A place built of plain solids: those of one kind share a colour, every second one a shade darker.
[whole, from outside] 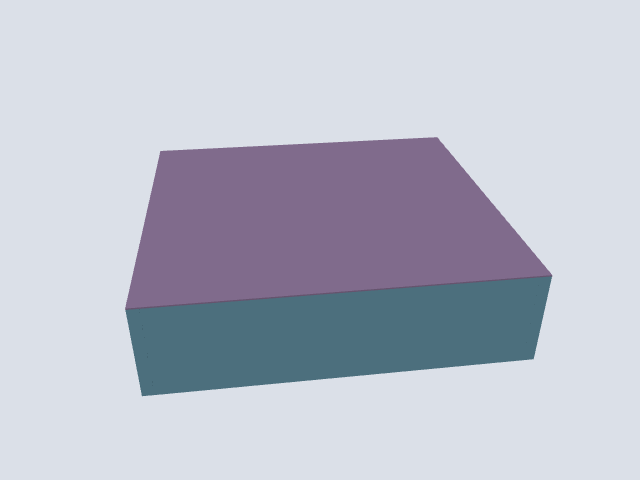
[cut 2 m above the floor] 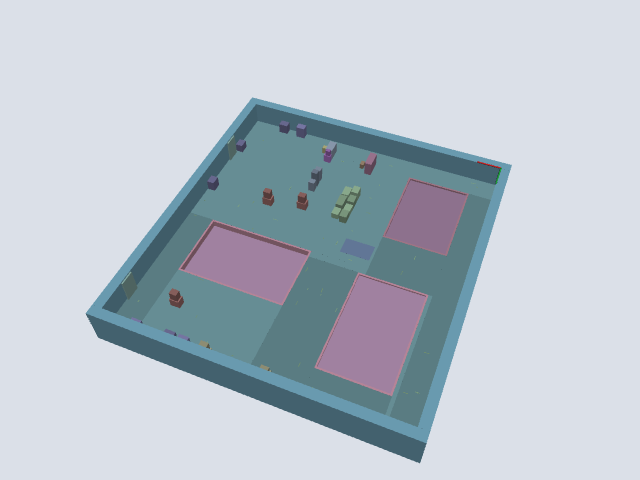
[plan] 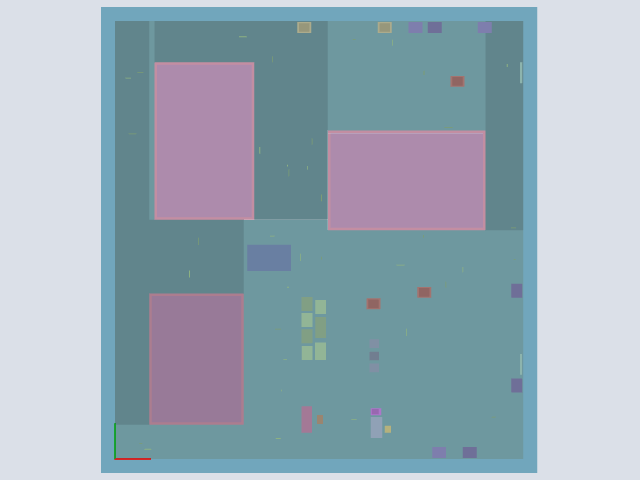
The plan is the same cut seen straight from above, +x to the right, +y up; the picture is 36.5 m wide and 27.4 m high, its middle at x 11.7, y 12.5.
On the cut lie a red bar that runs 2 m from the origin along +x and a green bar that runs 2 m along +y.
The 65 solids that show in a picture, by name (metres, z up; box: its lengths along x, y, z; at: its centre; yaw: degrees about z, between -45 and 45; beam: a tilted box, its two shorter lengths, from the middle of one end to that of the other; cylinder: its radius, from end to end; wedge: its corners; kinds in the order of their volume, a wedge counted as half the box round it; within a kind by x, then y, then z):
{
 "floor_deck_1": {"box": [1.95, 23.05, 1.3], "at": [0.97, 13.47, -0.65]},
 "floor_deck_2": {"box": [0.3, 11.35, 1.3], "at": [2.1, 19.32, -0.65]},
 "floor_deck_3": {"box": [5.4, 4.2, 1.3], "at": [4.65, 11.55, -0.65]},
 "floor_deck_4": {"box": [5.7, 2.35, 1.3], "at": [5.1, 23.82, -0.65]},
 "floor_deck_5": {"box": [4.8, 0.6, 1.3], "at": [9.75, 13.35, -0.65]},
 "floor_deck_6": {"box": [4.2, 11.35, 1.3], "at": [10.05, 19.32, -0.65]},
 "floor_deck_7": {"box": [23.3, 1.95, 1.3], "at": [11.65, 0.97, -0.65]},
 "floor_deck_8": {"box": [15.95, 11.1, 1.3], "at": [15.32, 7.5, -0.65]},
 "floor_deck_9": {"box": [9.0, 6.25, 1.3], "at": [16.65, 21.88, -0.65]},
 "floor_deck_10": {"box": [2.15, 11.95, 1.3], "at": [22.23, 19.02, -0.65]},
 "wall_1": {"box": [0.8, 25.0, 6.98], "at": [-0.4, 12.5, 2.19]},
 "wall_2": {"box": [24.9, 0.8, 6.98], "at": [11.65, -0.4, 2.19]},
 "wall_3": {"box": [24.9, 0.8, 6.98], "at": [11.65, 25.4, 2.19]},
 "wall_4": {"box": [0.8, 25.0, 6.98], "at": [23.7, 12.5, 2.19]},
 "floor_lift_1": {"box": [5.1, 7.2, 1.15], "at": [4.65, 5.7, -0.73]},
 "floor_lift_2": {"box": [5.4, 8.7, 1.17], "at": [5.1, 18.15, -0.72]},
 "floor_lift_3": {"box": [8.7, 5.4, 0.73], "at": [16.65, 15.9, -0.93]},
 "ceil_1": {"box": [24.9, 26.6, 0.1], "at": [11.65, 12.5, 5.63]},
 "floor_trim_1": {"box": [0.15, 7.2, 1.3], "at": [2.02, 5.7, -0.65]},
 "floor_trim_2": {"box": [0.15, 8.7, 1.3], "at": [2.33, 18.15, -0.65]},
 "floor_trim_3": {"box": [5.25, 0.15, 1.3], "at": [4.58, 9.38, -0.65]},
 "floor_trim_4": {"box": [5.4, 0.15, 1.3], "at": [4.65, 2.02, -0.65]},
 "floor_trim_5": {"box": [5.55, 0.15, 1.3], "at": [5.03, 22.57, -0.65]},
 "floor_trim_6": {"box": [5.7, 0.15, 1.3], "at": [5.1, 13.72, -0.65]},
 "floor_trim_7": {"box": [0.15, 7.35, 1.3], "at": [7.28, 5.77, -0.65]},
 "floor_trim_8": {"box": [0.15, 8.85, 1.3], "at": [7.88, 18.22, -0.65]},
 "floor_trim_9": {"box": [0.15, 5.4, 1.3], "at": [12.22, 15.9, -0.65]},
 "floor_trim_10": {"box": [8.85, 0.15, 1.3], "at": [16.58, 18.68, -0.65]},
 "floor_trim_11": {"box": [9.0, 0.15, 1.3], "at": [16.65, 13.12, -0.65]},
 "floor_trim_12": {"box": [0.15, 5.55, 1.3], "at": [21.07, 15.97, -0.65]},
 "case_wall_1": {"box": [0.8, 0.62, 1.1], "at": [17.15, 24.63, 0.55]},
 "case_wall_2": {"box": [0.8, 0.62, 1.1], "at": [18.25, 24.63, 0.55]},
 "case_wall_3": {"box": [0.8, 0.62, 1.1], "at": [18.5, 0.37, 0.55]},
 "case_wall_4": {"box": [0.8, 0.62, 0.92], "at": [20.25, 0.37, 0.46]},
 "case_wall_5": {"box": [0.8, 0.62, 0.92], "at": [21.1, 24.63, 0.46]},
 "case_wall_6": {"box": [0.62, 0.8, 0.74], "at": [22.93, 4.2, 0.37]},
 "case_wall_7": {"box": [0.62, 0.8, 0.92], "at": [22.93, 9.6, 0.46]},
 "case_cases_1": {"box": [0.62, 0.8, 0.92], "at": [10.96, 6.05, 0.46]},
 "case_cases_2": {"box": [0.62, 0.8, 0.74], "at": [10.96, 7.01, 0.37]},
 "case_cases_3": {"box": [0.62, 0.8, 0.56], "at": [10.96, 7.94, 0.28]},
 "case_cases_4": {"box": [0.62, 0.8, 0.74], "at": [10.96, 8.85, 0.37]},
 "case_cases_5": {"box": [0.62, 1.0, 0.56], "at": [11.73, 6.15, 0.28]},
 "case_cases_6": {"box": [0.62, 1.2, 0.74], "at": [11.73, 7.51, 0.37]},
 "case_cases_7": {"box": [0.62, 0.8, 0.56], "at": [11.73, 8.67, 0.28]},
 "stack_stray_1": {"box": [0.8, 0.62, 0.74], "at": [14.75, 8.86, 0.37]},
 "stack_stray_2": {"box": [0.6, 0.5, 0.74], "at": [14.75, 8.86, 1.11]},
 "stack_stray_3": {"box": [0.8, 0.62, 0.74], "at": [17.65, 9.51, 0.37]},
 "stack_stray_4": {"box": [0.6, 0.5, 0.74], "at": [17.65, 9.51, 1.11]},
 "stack_stray_5": {"box": [0.8, 0.62, 0.74], "at": [19.55, 21.56, 0.37]},
 "stack_stray_6": {"box": [0.6, 0.5, 0.74], "at": [19.55, 21.56, 1.11]},
 "piano_piano_1": {"box": [0.6, 1.52, 1.26], "at": [10.95, 2.25, 0.63]},
 "stack_wall_1": {"box": [0.8, 0.62, 0.74], "at": [10.8, 24.63, 0.37]},
 "stack_wall_2": {"box": [0.6, 0.5, 0.5], "at": [10.8, 24.63, 0.99]},
 "stack_wall_3": {"box": [0.8, 0.62, 0.74], "at": [15.4, 24.63, 0.37]},
 "stack_wall_4": {"box": [0.6, 0.5, 0.74], "at": [15.4, 24.63, 1.11]},
 "chairs_chair_1": {"box": [0.54, 0.5, 1.24], "at": [14.8, 5.2, 0.62]},
 "chairs_chair_2": {"box": [0.54, 0.5, 1.52], "at": [14.8, 5.88, 0.76]},
 "chairs_chair_3": {"box": [0.54, 0.5, 1.0], "at": [14.8, 6.58, 0.5]},
 "desk_desk_1": {"box": [0.65, 1.2, 1.04], "at": [14.93, 1.8, 0.52]},
 "scenery_1": {"box": [0.12, 1.2, 2.5], "at": [23.18, 5.4, 1.25]},
 "scenery_2": {"box": [0.12, 1.2, 2.6], "at": [23.18, 22.05, 1.3]},
 "vinyl_1": {"box": [2.5, 1.5, 0.05], "at": [8.8, 11.48, -0.02]},
 "stack_desk_1": {"box": [0.6, 0.4, 0.74], "at": [14.9, 2.7, 0.37]},
 "stool_desk_1": {"box": [0.35, 0.4, 0.62], "at": [15.57, 1.7, 0.31]},
 "stool_piano_1": {"box": [0.34, 0.52, 0.48], "at": [11.7, 2.25, 0.24]}
}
